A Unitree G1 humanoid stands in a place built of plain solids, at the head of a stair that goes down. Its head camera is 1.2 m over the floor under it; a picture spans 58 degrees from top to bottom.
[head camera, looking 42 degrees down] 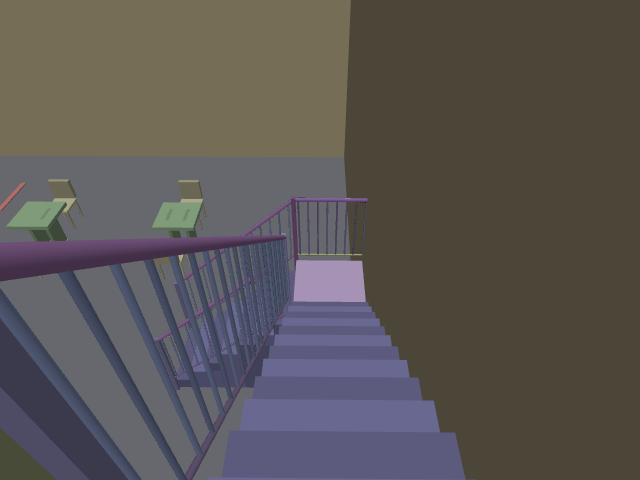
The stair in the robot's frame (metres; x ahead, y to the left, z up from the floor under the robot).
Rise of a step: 0.20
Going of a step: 0.23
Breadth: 0.84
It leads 1 degrees to the right of straight ahead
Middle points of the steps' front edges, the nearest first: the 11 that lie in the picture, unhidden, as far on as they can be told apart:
0.72 -0.08 -0.41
0.95 -0.08 -0.61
1.19 -0.08 -0.81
1.42 -0.09 -1.01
1.65 -0.09 -1.22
1.88 -0.09 -1.42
2.11 -0.09 -1.62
2.35 -0.10 -1.83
2.58 -0.10 -2.03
2.81 -0.10 -2.23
3.04 -0.10 -2.44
